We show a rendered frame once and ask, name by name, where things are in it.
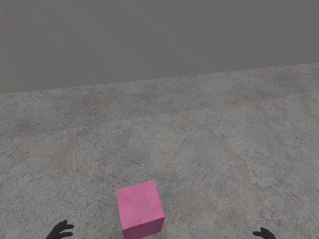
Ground carton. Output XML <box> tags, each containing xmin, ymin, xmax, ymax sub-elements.
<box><xmin>116</xmin><ymin>180</ymin><xmax>165</xmax><ymax>239</ymax></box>

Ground robot right hand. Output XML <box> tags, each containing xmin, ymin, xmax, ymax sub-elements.
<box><xmin>253</xmin><ymin>227</ymin><xmax>276</xmax><ymax>239</ymax></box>

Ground robot left hand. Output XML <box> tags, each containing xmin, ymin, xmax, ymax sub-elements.
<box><xmin>46</xmin><ymin>220</ymin><xmax>74</xmax><ymax>239</ymax></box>

